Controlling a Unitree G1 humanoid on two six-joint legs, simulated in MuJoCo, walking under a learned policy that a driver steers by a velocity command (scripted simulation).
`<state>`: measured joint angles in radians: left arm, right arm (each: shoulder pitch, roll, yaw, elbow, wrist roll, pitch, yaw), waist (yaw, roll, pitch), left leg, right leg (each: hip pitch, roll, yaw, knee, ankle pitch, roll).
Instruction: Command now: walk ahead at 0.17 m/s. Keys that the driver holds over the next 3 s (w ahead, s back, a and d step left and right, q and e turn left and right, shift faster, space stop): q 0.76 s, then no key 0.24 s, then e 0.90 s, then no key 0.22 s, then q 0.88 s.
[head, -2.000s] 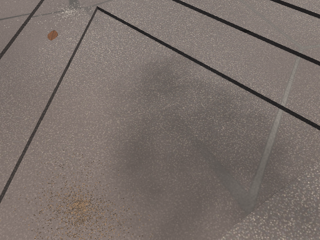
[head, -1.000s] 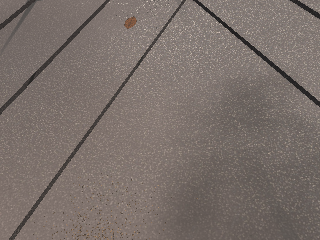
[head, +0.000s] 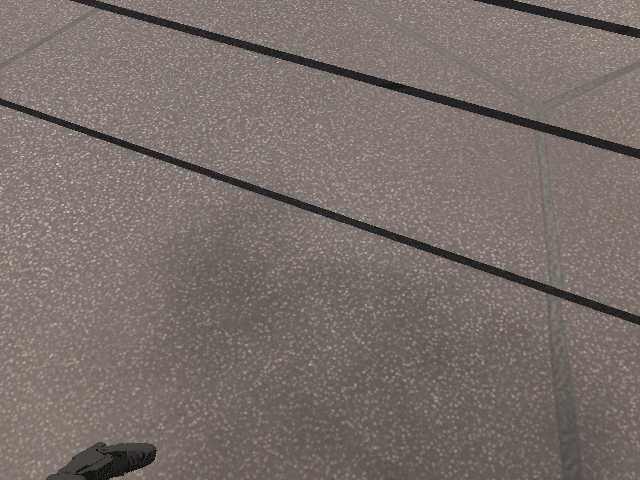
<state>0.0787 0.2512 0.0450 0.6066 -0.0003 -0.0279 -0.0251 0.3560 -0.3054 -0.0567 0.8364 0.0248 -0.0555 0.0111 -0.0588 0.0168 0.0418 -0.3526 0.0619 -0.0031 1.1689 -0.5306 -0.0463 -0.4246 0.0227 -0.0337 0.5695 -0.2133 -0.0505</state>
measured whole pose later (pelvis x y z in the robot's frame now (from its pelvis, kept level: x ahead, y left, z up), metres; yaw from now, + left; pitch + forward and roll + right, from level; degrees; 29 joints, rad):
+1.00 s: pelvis +0.17 +0.01 +0.01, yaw +29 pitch +2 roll +1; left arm 0.17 0.26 0.06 0.80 0.01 0.00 0.01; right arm 0.18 -0.34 -0.09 0.60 0.01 0.06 -0.03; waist 0.02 0.04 0.03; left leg -0.45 -0.10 -0.16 1.02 -0.46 -0.07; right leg -0.25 -0.01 0.03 0.47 -0.24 -0.01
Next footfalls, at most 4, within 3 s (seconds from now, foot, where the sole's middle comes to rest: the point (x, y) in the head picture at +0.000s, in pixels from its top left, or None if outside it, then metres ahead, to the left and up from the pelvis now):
0.38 left None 0.19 0.14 -0.77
0.82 right None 0.26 -0.08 -0.77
1.14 left None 0.11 0.15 -0.77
1.46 right None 0.24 -0.07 -0.77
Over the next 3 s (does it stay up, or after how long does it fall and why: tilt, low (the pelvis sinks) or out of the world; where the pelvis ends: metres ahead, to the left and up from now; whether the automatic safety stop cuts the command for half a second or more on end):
stays up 0.18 0.07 0.02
